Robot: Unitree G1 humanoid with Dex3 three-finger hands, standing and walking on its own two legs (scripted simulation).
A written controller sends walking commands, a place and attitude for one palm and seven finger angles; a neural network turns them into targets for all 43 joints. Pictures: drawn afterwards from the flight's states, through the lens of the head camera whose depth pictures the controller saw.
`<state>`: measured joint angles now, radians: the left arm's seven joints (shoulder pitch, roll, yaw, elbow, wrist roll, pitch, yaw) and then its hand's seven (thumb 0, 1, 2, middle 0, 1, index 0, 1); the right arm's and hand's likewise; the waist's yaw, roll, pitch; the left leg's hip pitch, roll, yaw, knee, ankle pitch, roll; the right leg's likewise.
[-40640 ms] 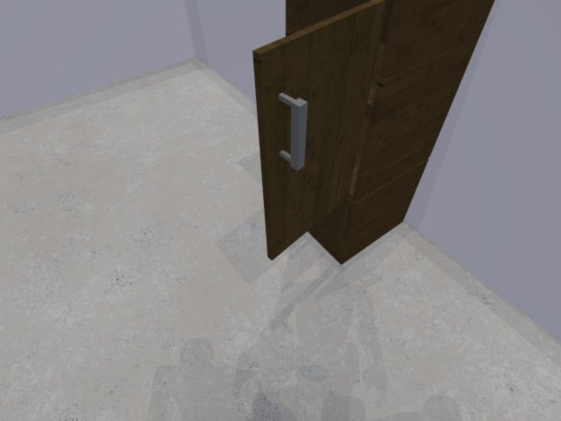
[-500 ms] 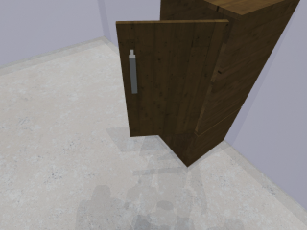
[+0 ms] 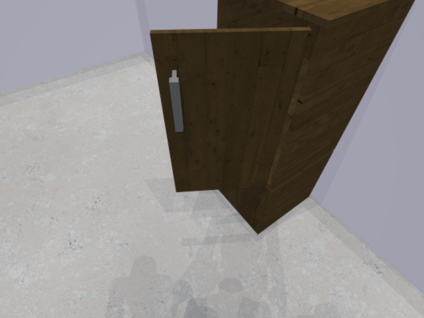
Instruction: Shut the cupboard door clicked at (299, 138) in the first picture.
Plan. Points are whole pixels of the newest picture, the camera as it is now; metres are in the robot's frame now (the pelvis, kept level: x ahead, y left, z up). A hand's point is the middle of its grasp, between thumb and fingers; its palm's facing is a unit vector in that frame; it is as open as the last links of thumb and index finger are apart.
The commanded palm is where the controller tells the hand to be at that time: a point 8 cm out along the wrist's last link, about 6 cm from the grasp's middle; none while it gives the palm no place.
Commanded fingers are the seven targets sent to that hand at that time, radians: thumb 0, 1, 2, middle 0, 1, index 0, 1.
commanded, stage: shuffle to correct the standing spot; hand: left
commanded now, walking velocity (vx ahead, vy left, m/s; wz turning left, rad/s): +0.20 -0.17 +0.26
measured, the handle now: (176, 102) +0.58 +0.11 +0.09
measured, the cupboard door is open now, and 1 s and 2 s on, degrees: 59 59 59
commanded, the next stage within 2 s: come to a stop and stand still in 0.64 s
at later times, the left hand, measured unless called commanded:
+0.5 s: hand out of the picture +0.04 +0.08 -0.19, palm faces +0.17 -0.98 -0.09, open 7.4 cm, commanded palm none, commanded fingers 0.00 0.90 0.90 -0.20 -0.30 -0.20 -0.30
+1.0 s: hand (187, 287) +0.23 +0.07 -0.20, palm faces +0.18 -0.97 -0.17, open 7.3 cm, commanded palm none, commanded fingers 0.00 0.90 0.90 -0.20 -0.30 -0.20 -0.30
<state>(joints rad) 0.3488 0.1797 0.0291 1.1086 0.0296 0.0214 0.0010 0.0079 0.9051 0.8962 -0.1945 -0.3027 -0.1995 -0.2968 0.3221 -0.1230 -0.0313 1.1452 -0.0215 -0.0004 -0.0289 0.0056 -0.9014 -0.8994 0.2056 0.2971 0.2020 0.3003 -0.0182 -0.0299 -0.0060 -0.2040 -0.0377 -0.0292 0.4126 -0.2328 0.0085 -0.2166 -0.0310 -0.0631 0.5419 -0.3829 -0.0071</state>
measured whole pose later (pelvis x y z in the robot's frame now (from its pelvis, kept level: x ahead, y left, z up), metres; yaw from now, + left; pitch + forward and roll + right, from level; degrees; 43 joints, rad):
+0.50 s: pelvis +0.13 -0.04 -0.02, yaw +5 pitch +0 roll +1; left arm 0.43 0.09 0.02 1.12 0.03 0.02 0.01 0.01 0.90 0.90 -0.20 -0.30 -0.20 -0.30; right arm 0.14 -0.10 -0.04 1.02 -0.01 -0.06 -0.05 -0.01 -0.93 -0.90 0.20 0.30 0.20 0.30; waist 0.02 -0.06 0.06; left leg -0.33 0.06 0.20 0.63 -0.30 0.03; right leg -0.34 -0.01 -0.06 1.16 -0.47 -0.02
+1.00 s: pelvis +0.22 -0.11 -0.01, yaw +7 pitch +0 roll -1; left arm 0.24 0.17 0.04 1.00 0.02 0.03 0.04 0.01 0.92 0.90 -0.20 -0.30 -0.20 -0.30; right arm 0.19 -0.15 -0.04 1.02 -0.01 0.02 -0.03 0.01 -0.91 -0.90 0.20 0.30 0.20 0.30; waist 0.01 -0.05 0.07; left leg -0.29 0.00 0.12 0.63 -0.34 0.07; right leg -0.28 -0.07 -0.09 0.66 -0.36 0.02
